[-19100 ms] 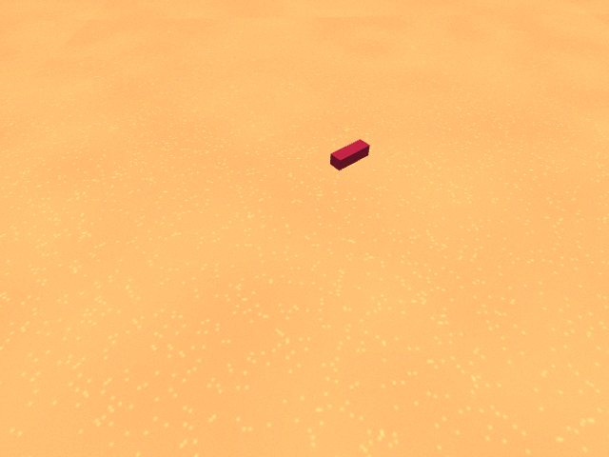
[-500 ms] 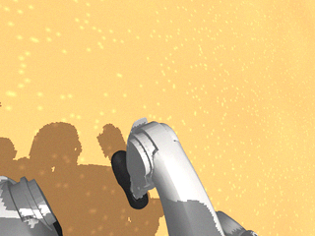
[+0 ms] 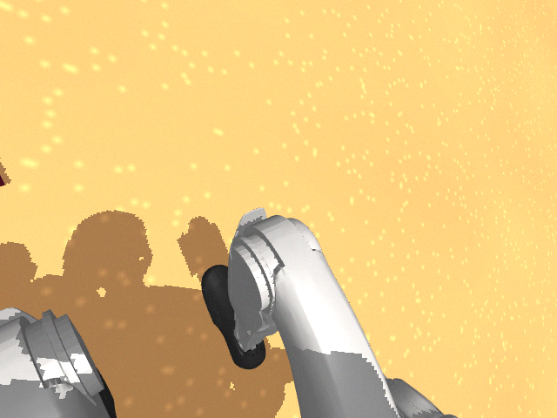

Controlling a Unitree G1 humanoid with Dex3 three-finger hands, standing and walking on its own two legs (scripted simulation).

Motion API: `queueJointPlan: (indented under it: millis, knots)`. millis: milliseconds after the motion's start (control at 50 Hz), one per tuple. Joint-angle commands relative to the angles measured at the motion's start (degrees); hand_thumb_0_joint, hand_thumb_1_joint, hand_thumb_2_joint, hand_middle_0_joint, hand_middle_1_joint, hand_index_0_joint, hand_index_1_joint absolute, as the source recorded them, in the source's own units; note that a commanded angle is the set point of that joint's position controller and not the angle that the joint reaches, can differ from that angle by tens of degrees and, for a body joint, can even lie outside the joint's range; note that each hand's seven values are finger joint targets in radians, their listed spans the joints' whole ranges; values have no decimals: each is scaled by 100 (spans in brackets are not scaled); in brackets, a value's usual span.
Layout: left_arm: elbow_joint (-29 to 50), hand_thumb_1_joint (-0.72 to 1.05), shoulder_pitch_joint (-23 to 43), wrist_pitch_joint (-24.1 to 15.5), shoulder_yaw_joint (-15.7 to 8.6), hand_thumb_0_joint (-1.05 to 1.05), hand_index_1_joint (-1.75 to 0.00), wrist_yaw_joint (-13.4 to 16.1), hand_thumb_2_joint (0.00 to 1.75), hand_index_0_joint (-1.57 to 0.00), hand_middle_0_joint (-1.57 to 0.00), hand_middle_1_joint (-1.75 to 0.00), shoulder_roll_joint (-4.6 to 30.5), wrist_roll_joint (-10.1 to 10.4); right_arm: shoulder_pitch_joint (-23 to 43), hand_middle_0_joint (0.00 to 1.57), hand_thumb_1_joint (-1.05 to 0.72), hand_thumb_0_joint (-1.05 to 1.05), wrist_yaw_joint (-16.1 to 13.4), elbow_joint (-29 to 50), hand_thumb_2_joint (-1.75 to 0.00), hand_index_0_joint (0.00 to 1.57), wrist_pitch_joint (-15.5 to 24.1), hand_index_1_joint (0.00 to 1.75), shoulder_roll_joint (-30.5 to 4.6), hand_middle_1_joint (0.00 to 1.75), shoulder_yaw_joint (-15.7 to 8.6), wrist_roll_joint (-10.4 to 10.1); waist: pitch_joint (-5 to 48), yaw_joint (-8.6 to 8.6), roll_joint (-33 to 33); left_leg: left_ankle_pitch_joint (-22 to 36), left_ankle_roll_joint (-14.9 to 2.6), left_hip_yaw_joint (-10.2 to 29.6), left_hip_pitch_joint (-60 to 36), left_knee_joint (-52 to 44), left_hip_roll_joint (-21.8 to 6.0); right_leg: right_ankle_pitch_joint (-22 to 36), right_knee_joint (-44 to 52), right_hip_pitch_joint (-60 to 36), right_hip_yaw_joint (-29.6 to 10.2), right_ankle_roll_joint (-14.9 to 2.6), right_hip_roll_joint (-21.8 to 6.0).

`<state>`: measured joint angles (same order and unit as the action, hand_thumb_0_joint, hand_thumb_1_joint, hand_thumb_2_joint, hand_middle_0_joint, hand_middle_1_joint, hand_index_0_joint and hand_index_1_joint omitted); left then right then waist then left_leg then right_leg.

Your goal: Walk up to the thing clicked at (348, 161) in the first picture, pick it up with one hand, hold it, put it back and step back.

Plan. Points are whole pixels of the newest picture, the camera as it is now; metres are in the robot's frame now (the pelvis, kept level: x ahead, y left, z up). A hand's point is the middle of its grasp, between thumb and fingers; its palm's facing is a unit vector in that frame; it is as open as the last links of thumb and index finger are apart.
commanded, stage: settle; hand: left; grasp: from above
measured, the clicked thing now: out of the picture +0.48 +0.29 -0.28
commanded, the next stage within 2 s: lift in 0.60 s
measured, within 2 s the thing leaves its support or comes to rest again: leaves its support in 0.10 s
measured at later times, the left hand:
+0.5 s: hand out of the picture +0.46 +0.30 -0.18, palm faces -0.47 -0.11 -0.88, open 10.6 cm
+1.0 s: hand out of the picture +0.44 +0.30 -0.11, palm faces -0.47 -0.11 -0.87, open 10.6 cm
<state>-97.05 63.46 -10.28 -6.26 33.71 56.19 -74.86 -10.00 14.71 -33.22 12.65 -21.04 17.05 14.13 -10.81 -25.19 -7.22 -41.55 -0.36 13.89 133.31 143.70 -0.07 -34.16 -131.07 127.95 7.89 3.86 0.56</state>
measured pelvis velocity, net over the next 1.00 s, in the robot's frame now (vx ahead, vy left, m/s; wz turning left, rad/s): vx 0.00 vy -0.01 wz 0.14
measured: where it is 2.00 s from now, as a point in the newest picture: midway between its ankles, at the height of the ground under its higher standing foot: (178, 382)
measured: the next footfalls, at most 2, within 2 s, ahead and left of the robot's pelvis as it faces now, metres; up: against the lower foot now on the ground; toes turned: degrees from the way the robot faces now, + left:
none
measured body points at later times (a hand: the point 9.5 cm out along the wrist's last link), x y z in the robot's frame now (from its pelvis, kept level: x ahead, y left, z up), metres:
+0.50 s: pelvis +0.01 -0.01 +0.02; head +0.25 +0.10 +0.38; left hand +0.48 +0.30 -0.13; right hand +0.09 -0.27 -0.08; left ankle +0.06 +0.12 -0.28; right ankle +0.13 -0.13 -0.28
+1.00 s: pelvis +0.00 -0.01 +0.05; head +0.23 +0.07 +0.43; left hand +0.46 +0.31 -0.06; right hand +0.07 -0.29 -0.06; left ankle +0.06 +0.12 -0.28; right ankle +0.13 -0.13 -0.28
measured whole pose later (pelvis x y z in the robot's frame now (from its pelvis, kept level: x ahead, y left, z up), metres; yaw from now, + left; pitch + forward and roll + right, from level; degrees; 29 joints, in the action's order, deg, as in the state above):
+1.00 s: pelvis +0.00 -0.01 +0.05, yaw +8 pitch +36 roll -7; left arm -70.4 51.7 -7.9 -1.0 12.4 37.8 -66.9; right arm -12.7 7.5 -39.6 -0.3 -17.0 2.1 4.8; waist 5.0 -14.2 2.1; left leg -39.7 0.4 6.5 128.4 131.5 0.5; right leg -35.5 -125.5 126.4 2.1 2.4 -1.9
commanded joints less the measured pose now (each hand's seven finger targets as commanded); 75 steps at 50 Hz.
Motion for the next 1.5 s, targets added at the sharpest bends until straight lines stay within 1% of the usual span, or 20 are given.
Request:
queueJointPlan:
  millis: [0,80,120,140,160,200,240,260,300,360,460,660,720,840,1060,1160,1200,1360,1420,1480]
  knots:
    - [1407,18,1564,84,-332,0,-94,222,91,-62,-60,-95,1470,69,-1258,20,-92,0,-29,-233,-91,20,-52,30,-1883,30,-851,-42,4392,-75,3628,1634,82,-711,-3090,-1594,-83,1481,924,-2386,608,-561,247]
    - [2265,23,1382,165,-319,0,-91,24,87,-64,-62,-93,1081,182,-1243,20,-91,0,18,-369,-91,20,-118,30,-1766,30,-1125,-162,5055,170,4190,2050,181,-735,-3745,-1680,-88,1646,813,-2111,585,-640,200]
    - [2432,24,1491,206,87,0,-90,-148,85,-64,-62,-92,416,314,-1141,20,-91,0,66,-350,-90,20,-158,30,-1639,30,-1198,-264,4923,159,4084,1857,170,-749,-3572,-1771,-67,1498,814,-1879,568,-663,195]
    - [2411,26,1445,240,-102,0,-91,-195,87,-66,-64,-93,664,282,-1275,20,-91,0,70,-476,-91,20,-184,30,-1704,30,-1281,-264,4849,183,4046,1894,149,-769,-3513,-1745,-55,1522,840,-1824,564,-649,189]
    - [2682,27,1307,286,-162,0,-92,-246,88,-67,-64,-94,682,296,-1327,20,-91,0,51,-500,-90,20,-234,30,-1679,30,-1375,-335,5185,401,4118,1992,155,-786,-3683,-1854,-41,1527,844,-1855,509,-658,183]
    - [2815,33,1420,337,222,0,-91,-459,88,-71,-68,-94,-56,375,-1281,20,-91,0,95,-560,-90,20,-305,30,-1546,30,-1439,-411,5328,371,4150,2133,171,-784,-3823,-1831,-33,1583,782,-1627,495,-683,153]
    - [2337,39,1339,408,392,0,-90,-611,89,-76,-74,-92,-257,430,-1337,20,-91,0,95,-648,-90,20,-367,30,-1495,30,-1435,-447,4790,249,3583,1760,84,-806,-3371,-1875,-2,1374,893,-1480,465,-646,166]
    - [2606,40,1447,400,471,0,-91,-668,91,-77,-75,-94,-305,467,-1395,20,-91,0,63,-712,-90,20,-427,30,-1460,30,-1454,-489,4929,333,3571,1639,48,-859,-3236,-1966,30,1305,981,-1644,419,-644,178]
    - [2574,45,1404,400,391,0,-92,-791,95,-83,-81,-94,-150,477,-1323,20,-91,0,3,-720,-90,20,-501,30,-1437,30,-1521,-514,5049,500,3329,1492,20,-880,-3161,-1993,57,1172,1015,-1675,358,-662,142]
    - [2618,51,1611,361,459,0,-91,-952,97,-88,-87,-92,-370,569,-1336,20,-91,0,-69,-693,-91,20,-602,30,-1381,30,-1545,-563,5015,454,3054,1446,-1,-939,-3002,-2043,114,1152,1071,-1753,316,-649,99]
    - [2605,52,1685,217,347,0,-87,-1121,93,-90,-89,-88,-133,532,-1304,20,-91,0,-240,-637,-90,20,-730,30,-1267,30,-1557,-599,5184,542,2688,1443,-42,-1079,-2890,-2030,175,1099,1199,-2140,191,-632,92]
    - [2883,57,1816,36,177,0,-92,-1248,92,-94,-90,-96,65,432,-1352,20,-93,0,-511,-570,-91,20,-897,30,-1148,30,-1671,-621,5549,698,2815,1393,-40,-1239,-3041,-2199,201,960,1364,-2328,62,-643,40]
    - [3164,48,1727,73,148,0,-82,-1339,95,-83,-82,-84,75,530,-1349,20,-88,0,-570,-530,-89,20,-965,30,-1118,30,-1734,-671,5873,813,2809,1418,-60,-1277,-3181,-2269,188,1014,1438,-2476,6,-628,34]
    - [3553,65,1361,208,169,0,-90,-1636,93,-96,-92,-94,-18,814,-1364,20,-91,0,-701,-505,-90,20,-1124,30,-1011,30,-1885,-825,6204,1028,2678,1349,-97,-1343,-3285,-2561,197,965,1642,-2765,-99,-626,29]
    - [4749,62,536,317,214,0,-89,-2161,97,-93,-90,-92,-265,1073,-1371,20,-91,0,-942,-349,-90,20,-1347,30,-981,30,-2190,-1122,6211,1339,2546,1483,-53,-1219,-4189,-3297,178,996,2140,-2775,-177,-659,-63]
    - [5227,61,51,414,330,0,-88,-2352,96,-93,-91,-90,-579,1275,-1251,20,-90,0,-1036,-183,-90,20,-1404,30,-890,30,-2254,-1216,5927,1420,2363,1044,-65,-1150,-4401,-3808,165,631,2587,-2909,-244,-630,-74]
    - [5687,60,-2,448,406,0,-88,-2431,95,-92,-90,-91,-684,1374,-1188,20,-91,0,-1073,-99,-90,20,-1427,30,-816,30,-2277,-1261,6218,1464,2394,1152,-64,-1128,-4713,-4023,143,745,2700,-3196,-261,-617,-48]
    - [6794,63,-704,609,363,0,-86,-2556,95,-94,-92,-88,-733,1634,-937,20,-90,0,-1290,-6,-90,20,-1466,30,-656,30,-2346,-1390,6313,1674,2176,1513,-78,-1168,-5622,-4750,121,1027,3488,-4127,-411,-550,-77]
    - [6791,62,-1040,716,584,0,-87,-2580,95,-94,-92,-89,-1131,1644,-844,20,-90,0,-1351,4,-90,20,-1465,30,-572,30,-2335,-1425,5900,1637,2146,1480,-46,-1094,-5972,-5185,73,980,3797,-4264,-400,-533,-57]
    - [6979,60,-1397,809,511,0,-85,-2590,93,-92,-90,-88,-1048,1641,-743,20,-90,0,-1425,21,-90,20,-1466,30,-558,30,-2337,-1470,5993,1787,2049,1527,-40,-1078,-6490,-5591,63,989,4154,-4737,-417,-524,-48]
